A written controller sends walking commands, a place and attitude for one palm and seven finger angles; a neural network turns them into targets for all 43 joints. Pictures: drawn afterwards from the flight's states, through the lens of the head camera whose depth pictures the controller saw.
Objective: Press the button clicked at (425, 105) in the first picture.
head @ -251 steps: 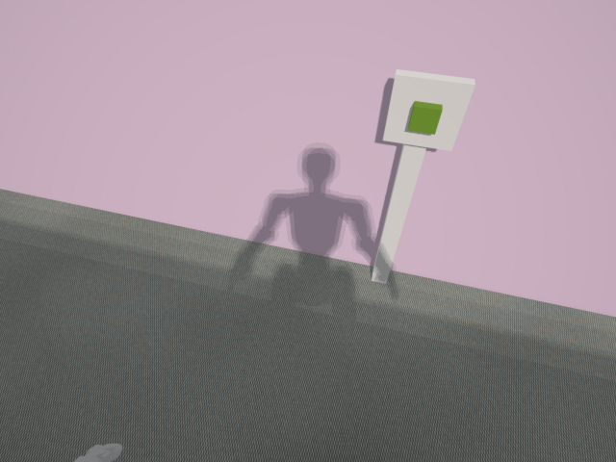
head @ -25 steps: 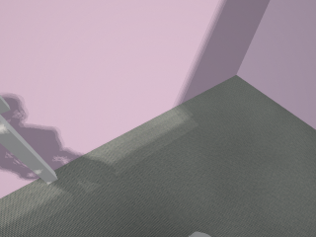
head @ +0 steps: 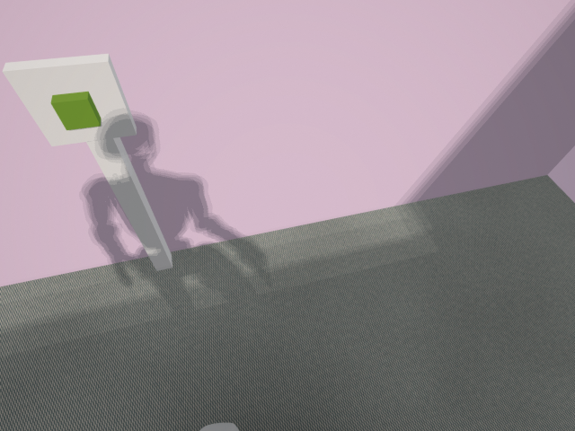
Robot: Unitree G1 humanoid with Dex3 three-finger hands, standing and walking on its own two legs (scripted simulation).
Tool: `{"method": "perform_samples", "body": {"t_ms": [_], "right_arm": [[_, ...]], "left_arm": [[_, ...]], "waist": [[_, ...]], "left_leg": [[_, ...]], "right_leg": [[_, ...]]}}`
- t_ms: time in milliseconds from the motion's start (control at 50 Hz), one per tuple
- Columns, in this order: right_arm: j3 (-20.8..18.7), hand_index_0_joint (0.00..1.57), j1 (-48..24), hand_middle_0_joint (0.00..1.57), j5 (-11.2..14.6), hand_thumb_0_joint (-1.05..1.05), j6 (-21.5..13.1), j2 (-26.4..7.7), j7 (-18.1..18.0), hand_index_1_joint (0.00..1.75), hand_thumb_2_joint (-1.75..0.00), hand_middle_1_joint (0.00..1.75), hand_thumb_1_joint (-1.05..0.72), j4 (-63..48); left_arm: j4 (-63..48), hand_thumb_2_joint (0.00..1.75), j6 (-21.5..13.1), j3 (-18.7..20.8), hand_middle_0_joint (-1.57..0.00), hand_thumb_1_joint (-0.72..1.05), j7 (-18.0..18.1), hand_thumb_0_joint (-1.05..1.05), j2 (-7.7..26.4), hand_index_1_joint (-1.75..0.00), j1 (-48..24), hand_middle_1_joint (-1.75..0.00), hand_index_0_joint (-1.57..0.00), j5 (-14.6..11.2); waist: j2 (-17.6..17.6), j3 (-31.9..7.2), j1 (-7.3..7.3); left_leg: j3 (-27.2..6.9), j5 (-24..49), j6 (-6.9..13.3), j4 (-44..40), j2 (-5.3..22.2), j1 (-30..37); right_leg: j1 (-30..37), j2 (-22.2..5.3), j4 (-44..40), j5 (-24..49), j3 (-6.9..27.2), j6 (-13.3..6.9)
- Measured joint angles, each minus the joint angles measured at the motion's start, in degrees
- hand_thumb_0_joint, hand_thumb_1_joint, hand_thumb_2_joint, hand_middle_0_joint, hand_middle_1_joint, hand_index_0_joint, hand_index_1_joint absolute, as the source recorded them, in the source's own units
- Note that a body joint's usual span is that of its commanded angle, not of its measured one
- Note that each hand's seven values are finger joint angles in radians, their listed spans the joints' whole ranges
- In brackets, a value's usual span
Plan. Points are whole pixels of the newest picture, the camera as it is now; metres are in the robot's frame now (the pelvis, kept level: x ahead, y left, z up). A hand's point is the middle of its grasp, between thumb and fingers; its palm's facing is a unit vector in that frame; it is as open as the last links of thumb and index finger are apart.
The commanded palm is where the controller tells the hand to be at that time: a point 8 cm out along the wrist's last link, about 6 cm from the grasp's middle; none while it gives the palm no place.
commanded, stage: turn to face it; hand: left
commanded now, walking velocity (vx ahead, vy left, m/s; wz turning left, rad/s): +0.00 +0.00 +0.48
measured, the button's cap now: (77, 110) +0.67 +0.48 +0.01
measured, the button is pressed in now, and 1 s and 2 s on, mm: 0 0 0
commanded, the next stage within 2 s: take the last steps up to it in 0.50 s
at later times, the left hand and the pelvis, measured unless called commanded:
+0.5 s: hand out of the picture +0.07 +0.20 -0.14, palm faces +0.20 -0.94 -0.27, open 7.4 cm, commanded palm none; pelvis +0.00 -0.01 +0.00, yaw +10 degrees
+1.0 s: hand out of the picture -0.13 +0.18 -0.17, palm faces +0.41 -0.89 -0.19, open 7.4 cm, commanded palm none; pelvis +0.02 +0.04 +0.01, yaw +18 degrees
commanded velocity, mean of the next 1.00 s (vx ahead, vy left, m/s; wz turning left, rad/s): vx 0.13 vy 0.01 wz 0.21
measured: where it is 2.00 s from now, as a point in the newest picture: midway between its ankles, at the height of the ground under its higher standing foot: (247, 396)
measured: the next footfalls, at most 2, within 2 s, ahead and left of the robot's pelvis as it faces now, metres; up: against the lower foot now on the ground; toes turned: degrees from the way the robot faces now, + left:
left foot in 0.02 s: +0.05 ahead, +0.11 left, +0.00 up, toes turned +6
right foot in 0.48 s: +0.06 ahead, -0.11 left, +0.00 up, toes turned +6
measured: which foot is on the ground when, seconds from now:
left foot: up 0.00-0.00, down 0.02-0.48, up 0.50-0.94, down 0.96-1.00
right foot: down 0.00-0.02, up 0.04-0.46, down 0.48-0.96, up 0.98-1.00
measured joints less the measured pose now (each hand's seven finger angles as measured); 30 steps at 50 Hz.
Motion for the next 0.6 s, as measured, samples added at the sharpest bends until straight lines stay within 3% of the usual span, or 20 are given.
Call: {"method": "perform_samples", "body": {"t_ms": [20,60,120,160,340,420,460,480,540,600], "right_arm": [[0.1,0.20,-0.1,0.19,-0.1,0.01,-0.6,-0.1,0.0,0.30,-0.90,0.30,-0.91,-0.5],[0.5,0.20,-1.0,0.19,-0.1,0.01,-1.7,0.8,-0.3,0.30,-0.90,0.30,-0.91,-0.8],[1.1,0.20,-1.0,0.20,-0.2,0.01,-2.6,1.8,-1.4,0.30,-0.90,0.30,-0.91,-1.1],[1.5,0.21,-0.7,0.20,-0.3,0.01,-2.7,2.3,-1.8,0.30,-0.90,0.30,-0.91,-0.9],[1.9,0.21,1.0,0.20,-0.5,0.01,-2.1,3.4,-2.2,0.30,-0.90,0.30,-0.91,0.6],[1.6,0.21,1.7,0.20,-0.6,0.01,-1.7,3.3,-2.2,0.30,-0.90,0.30,-0.91,1.3],[1.4,0.21,2.2,0.20,-0.5,0.01,-1.5,3.1,-2.1,0.30,-0.90,0.30,-0.91,1.7],[1.2,0.21,2.5,0.20,-0.2,0.01,-1.4,3.0,-2.1,0.30,-0.90,0.30,-0.91,1.8],[0.4,0.21,2.8,0.20,0.0,0.01,-0.5,2.2,-2.1,0.30,-0.90,0.30,-0.91,2.7],[-0.1,0.20,3.0,0.20,-0.2,0.01,0.2,1.7,-1.8,0.30,-0.90,0.30,-0.91,3.9]], "left_arm": [[0.1,0.90,0.3,0.4,-0.21,0.90,-0.1,0.01,0.6,-0.30,0.6,-0.30,-0.21,-0.3],[1.0,0.90,1.6,1.2,-0.21,0.90,0.1,0.01,2.1,-0.30,0.5,-0.30,-0.21,-0.5],[2.7,0.90,2.7,2.0,-0.20,0.91,0.4,0.01,3.3,-0.29,0.0,-0.30,-0.20,-0.6],[2.9,0.90,2.5,2.2,-0.20,0.91,0.1,0.01,3.5,-0.29,-0.4,-0.30,-0.20,-0.6],[1.5,0.90,1.8,1.4,-0.20,0.91,0.0,0.01,1.2,-0.29,-2.5,-0.30,-0.20,-0.8],[1.0,0.90,1.2,0.6,-0.20,0.91,0.2,0.01,-0.6,-0.29,-3.3,-0.30,-0.20,-1.0],[0.6,0.90,0.4,0.2,-0.20,0.91,0.2,0.01,-1.5,-0.29,-3.2,-0.30,-0.20,-1.1],[0.4,0.90,-0.2,0.0,-0.20,0.91,0.3,0.01,-1.7,-0.29,-2.9,-0.30,-0.20,-1.0],[0.9,0.90,-1.1,-0.9,-0.20,0.91,0.5,0.01,-3.5,-0.29,-2.4,-0.30,-0.20,-0.5],[1.4,0.90,-1.2,-1.2,-0.20,0.90,0.5,0.01,-4.4,-0.29,-1.1,-0.30,-0.21,-0.5]], "waist": [[-0.2,-0.3,0.09],[-1.6,0.3,0.59],[-1.3,0.2,0.55],[-0.9,0.0,0.45],[1.2,-1.6,-0.36],[2.5,-2.1,-1.06],[3.0,-2.5,-1.02],[3.1,-2.9,-0.89],[5.0,-2.7,-1.09],[5.1,-2.8,-0.92]], "left_leg": [[0.0,1.9,2.3,-2.8,-0.3,0.9],[-0.1,0.8,5.1,-0.5,-1.2,-0.5],[-1.3,1.3,5.7,-2.2,-1.3,0.2],[-2.2,3.0,5.6,-5.1,-1.6,1.5],[-5.8,6.8,5.8,-11.4,-3.7,4.4],[-7.3,6.7,5.0,-10.4,-4.4,3.7],[-7.8,6.1,4.3,-8.8,-4.8,2.9],[-8.0,5.4,3.8,-7.2,-5.1,2.0],[-8.6,-4.5,2.4,4.7,-5.1,-2.1],[-7.6,-4.9,1.4,19.2,-4.5,-6.2]], "right_leg": [[-1.6,-0.6,3.0,-1.1,0.0,0.4],[-6.4,0.1,13.6,-9.2,4.9,1.0],[-12.2,3.2,26.4,-9.1,9.5,1.2],[-14.1,4.3,28.7,-6.1,10.6,1.3],[-11.8,7.2,18.0,-3.8,12.5,1.2],[-7.3,8.9,8.8,-3.5,12.3,0.3],[-3.7,9.6,1.2,1.0,11.7,-0.1],[-1.7,9.5,-3.1,2.7,11.5,-1.2],[-1.1,9.7,-2.9,2.4,9.5,-5.1],[0.7,8.9,-5.0,3.3,8.1,-5.9]]}}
